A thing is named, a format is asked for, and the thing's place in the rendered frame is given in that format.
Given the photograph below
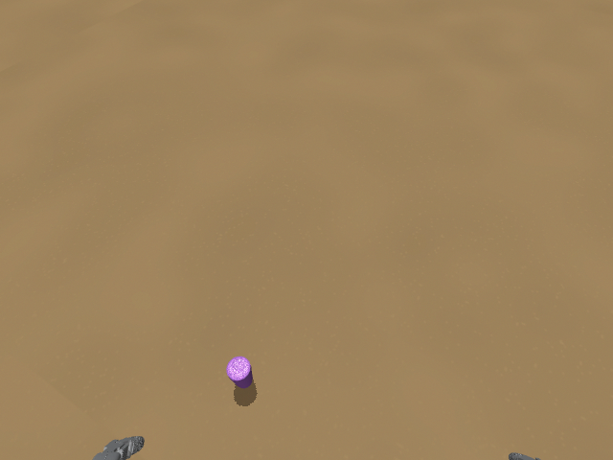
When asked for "cup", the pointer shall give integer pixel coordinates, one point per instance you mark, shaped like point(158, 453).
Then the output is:
point(239, 371)

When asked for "left robot hand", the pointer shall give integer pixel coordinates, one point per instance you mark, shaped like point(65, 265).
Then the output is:
point(122, 449)

